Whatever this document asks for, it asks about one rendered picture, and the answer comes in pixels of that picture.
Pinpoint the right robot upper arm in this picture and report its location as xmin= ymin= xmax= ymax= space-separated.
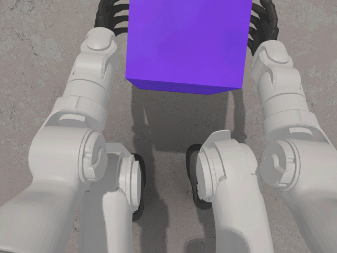
xmin=260 ymin=138 xmax=337 ymax=253

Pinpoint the robot thigh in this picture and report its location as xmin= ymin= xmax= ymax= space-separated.
xmin=78 ymin=152 xmax=141 ymax=253
xmin=196 ymin=139 xmax=274 ymax=253

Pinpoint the robot left hand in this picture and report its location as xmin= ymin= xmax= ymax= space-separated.
xmin=94 ymin=0 xmax=129 ymax=36

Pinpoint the right robot forearm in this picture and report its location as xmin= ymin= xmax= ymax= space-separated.
xmin=251 ymin=40 xmax=334 ymax=147

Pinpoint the robot right hand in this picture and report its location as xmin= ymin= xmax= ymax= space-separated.
xmin=247 ymin=0 xmax=279 ymax=56

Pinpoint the carton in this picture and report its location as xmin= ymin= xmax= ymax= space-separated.
xmin=125 ymin=0 xmax=252 ymax=95

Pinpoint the left robot forearm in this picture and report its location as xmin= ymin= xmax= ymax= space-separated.
xmin=28 ymin=27 xmax=120 ymax=171

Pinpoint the left robot upper arm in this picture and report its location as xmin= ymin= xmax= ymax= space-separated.
xmin=0 ymin=125 xmax=108 ymax=253

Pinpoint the left robot thigh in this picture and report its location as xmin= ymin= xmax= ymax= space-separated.
xmin=78 ymin=152 xmax=141 ymax=253

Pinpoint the right robot thigh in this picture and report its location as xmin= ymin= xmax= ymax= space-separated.
xmin=196 ymin=139 xmax=274 ymax=253

